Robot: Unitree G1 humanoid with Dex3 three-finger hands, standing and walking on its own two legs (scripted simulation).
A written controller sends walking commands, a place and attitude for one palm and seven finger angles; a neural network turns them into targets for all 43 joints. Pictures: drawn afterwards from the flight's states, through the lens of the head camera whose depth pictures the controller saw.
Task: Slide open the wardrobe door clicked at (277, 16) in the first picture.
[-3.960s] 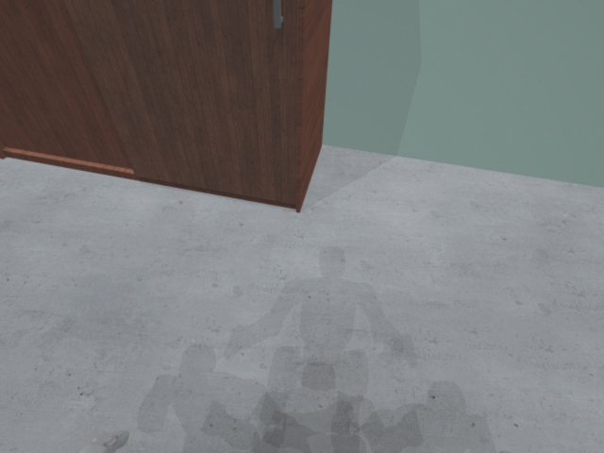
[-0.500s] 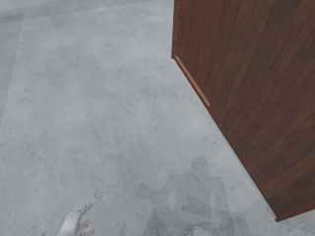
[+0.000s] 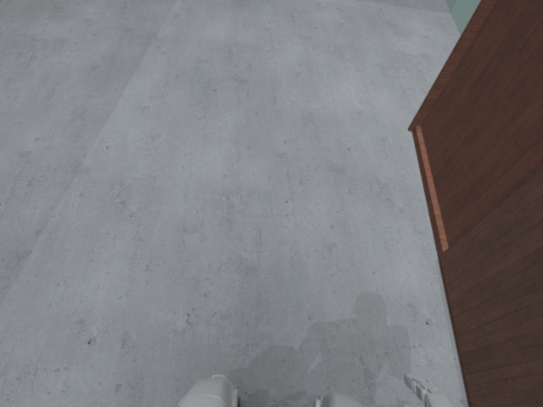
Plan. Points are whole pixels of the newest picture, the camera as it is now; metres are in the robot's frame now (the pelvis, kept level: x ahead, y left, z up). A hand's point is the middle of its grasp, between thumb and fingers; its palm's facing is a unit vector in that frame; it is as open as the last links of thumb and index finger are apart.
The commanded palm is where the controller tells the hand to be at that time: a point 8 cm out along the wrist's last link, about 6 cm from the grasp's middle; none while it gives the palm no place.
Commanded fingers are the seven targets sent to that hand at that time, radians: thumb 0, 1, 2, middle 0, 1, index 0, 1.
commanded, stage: walk to a spot facing it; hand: right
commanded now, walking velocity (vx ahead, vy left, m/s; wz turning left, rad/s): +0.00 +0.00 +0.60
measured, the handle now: out of the picture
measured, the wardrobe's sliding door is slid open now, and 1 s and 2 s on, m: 0.00 0.00 0.00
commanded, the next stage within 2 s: none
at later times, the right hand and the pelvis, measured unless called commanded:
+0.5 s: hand out of the picture +0.15 -0.26 -0.16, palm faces -0.22 +0.96 -0.18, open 7.4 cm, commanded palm none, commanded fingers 0.00 -0.90 -0.90 0.20 0.30 0.20 0.30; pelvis +0.03 -0.08 +0.02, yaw +18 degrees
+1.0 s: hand (349, 352) +0.22 -0.12 -0.12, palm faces -0.56 +0.78 -0.28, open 7.4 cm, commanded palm none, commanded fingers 0.00 -0.90 -0.90 0.20 0.30 0.20 0.30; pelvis +0.00 -0.04 +0.01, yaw +36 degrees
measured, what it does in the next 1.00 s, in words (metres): steps on the spot, turning left: right foot, then left foot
